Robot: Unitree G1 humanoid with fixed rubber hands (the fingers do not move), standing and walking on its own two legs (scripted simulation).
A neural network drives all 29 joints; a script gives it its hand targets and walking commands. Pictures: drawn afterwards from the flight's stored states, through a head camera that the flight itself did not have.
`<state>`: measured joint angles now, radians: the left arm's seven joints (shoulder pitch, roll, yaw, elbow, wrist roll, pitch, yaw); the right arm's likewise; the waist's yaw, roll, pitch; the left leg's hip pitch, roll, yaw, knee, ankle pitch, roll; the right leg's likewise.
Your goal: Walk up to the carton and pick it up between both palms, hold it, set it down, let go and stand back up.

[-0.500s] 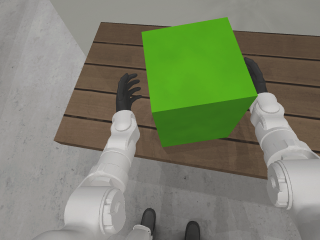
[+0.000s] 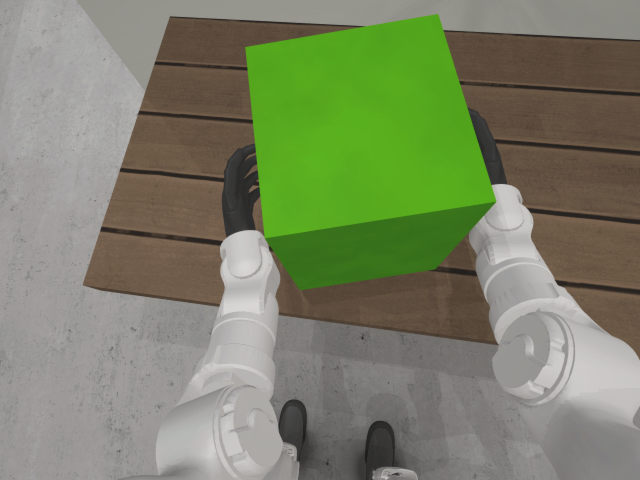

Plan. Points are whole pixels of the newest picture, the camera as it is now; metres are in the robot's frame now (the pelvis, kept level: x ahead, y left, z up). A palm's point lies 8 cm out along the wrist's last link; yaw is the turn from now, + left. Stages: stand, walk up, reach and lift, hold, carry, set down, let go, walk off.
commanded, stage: reach and lift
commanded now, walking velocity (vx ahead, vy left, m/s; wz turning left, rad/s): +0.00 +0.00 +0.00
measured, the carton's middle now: (356, 177) +0.49 +0.05 -0.04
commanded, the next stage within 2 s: none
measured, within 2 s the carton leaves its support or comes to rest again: neither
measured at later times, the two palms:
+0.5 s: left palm (244, 240) +0.39 +0.18 -0.06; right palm (476, 182) +0.50 -0.10 -0.04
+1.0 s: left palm (247, 246) +0.38 +0.17 -0.07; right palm (472, 186) +0.50 -0.09 -0.06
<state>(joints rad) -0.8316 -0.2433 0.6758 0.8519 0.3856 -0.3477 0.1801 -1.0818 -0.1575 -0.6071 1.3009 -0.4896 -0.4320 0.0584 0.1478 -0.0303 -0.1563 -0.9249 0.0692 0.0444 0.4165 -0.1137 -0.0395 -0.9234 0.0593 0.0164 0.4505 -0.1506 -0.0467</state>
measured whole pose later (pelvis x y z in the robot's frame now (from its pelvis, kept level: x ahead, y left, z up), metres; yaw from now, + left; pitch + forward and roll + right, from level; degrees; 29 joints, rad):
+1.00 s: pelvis +0.01 -0.01 -0.01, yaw +3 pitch +38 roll +0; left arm -0.70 -0.24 0.57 0.89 0.33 -0.48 0.21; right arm -1.08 -0.19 -0.49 1.49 -0.34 -0.65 0.00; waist 0.13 -0.01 -0.20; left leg -1.04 0.09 0.07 0.55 -0.18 -0.03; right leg -1.01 0.05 -0.05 0.57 -0.23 -0.07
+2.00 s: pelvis -0.02 +0.02 -0.06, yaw +1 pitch +43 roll -4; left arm -0.81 -0.20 0.44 1.08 0.11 -0.54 0.23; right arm -1.20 -0.33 -0.33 1.82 -0.24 -0.77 -0.04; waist 0.13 -0.03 -0.35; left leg -1.37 0.08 0.02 0.92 -0.30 0.00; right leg -1.29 0.04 -0.07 0.87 -0.33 -0.03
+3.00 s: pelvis -0.04 +0.00 -0.05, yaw +7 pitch +27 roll -3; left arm -0.62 -0.05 0.16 1.14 -0.07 -0.23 0.27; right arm -1.07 -0.14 -0.26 1.68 -0.11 -0.38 -0.05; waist 0.04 -0.05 -0.35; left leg -1.11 0.04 -0.09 0.93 -0.29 -0.05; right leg -1.01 0.03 -0.13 0.91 -0.37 -0.06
